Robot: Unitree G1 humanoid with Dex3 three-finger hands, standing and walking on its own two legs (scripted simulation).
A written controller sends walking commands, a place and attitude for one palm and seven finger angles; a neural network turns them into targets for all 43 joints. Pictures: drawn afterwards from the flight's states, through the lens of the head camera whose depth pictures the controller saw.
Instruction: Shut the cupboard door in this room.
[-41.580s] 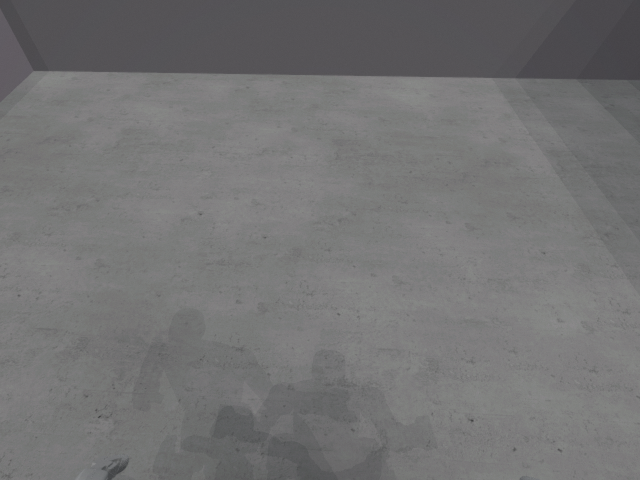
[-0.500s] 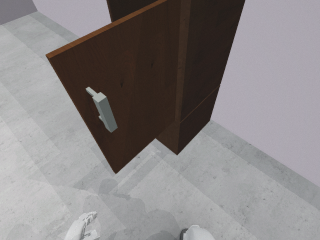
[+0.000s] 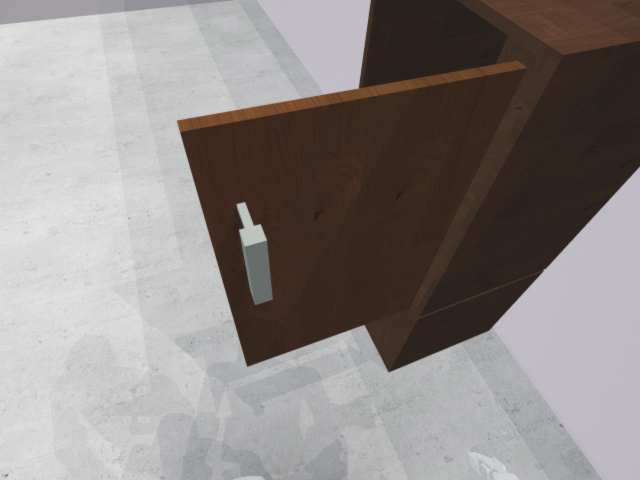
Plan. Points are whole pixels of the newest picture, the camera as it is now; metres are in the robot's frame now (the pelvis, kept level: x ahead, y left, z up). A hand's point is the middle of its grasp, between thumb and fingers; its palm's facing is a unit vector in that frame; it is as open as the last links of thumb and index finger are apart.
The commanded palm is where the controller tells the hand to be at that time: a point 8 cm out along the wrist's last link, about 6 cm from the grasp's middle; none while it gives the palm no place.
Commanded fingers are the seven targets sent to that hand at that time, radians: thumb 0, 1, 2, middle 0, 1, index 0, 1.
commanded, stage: shuffle to correct the standing spot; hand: left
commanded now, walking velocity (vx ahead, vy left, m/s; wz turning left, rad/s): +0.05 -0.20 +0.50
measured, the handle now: (252, 254) +0.35 +0.13 +0.08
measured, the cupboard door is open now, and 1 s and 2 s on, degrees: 89 89 89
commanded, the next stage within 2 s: come to a stop and stand still in 0.94 s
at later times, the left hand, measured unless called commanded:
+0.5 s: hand out of the picture +0.09 +0.06 -0.14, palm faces +0.21 -0.94 -0.28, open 7.4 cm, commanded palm none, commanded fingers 0.00 0.90 0.90 -0.20 -0.30 -0.20 -0.30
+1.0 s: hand out of the picture -0.01 -0.05 -0.16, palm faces +0.44 -0.88 -0.19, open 7.4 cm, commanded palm none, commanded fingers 0.00 0.90 0.90 -0.20 -0.30 -0.20 -0.30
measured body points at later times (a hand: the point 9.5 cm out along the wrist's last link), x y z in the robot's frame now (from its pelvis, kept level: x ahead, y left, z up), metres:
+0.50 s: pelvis +0.05 -0.15 +0.01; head +0.11 -0.17 +0.45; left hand +0.08 +0.11 -0.12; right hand +0.16 -0.41 -0.15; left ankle -0.01 -0.01 -0.63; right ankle +0.10 -0.24 -0.72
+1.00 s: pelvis +0.04 -0.24 +0.02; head +0.06 -0.20 +0.47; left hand -0.04 -0.01 -0.15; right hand +0.20 -0.44 -0.11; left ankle +0.01 -0.14 -0.72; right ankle +0.08 -0.41 -0.63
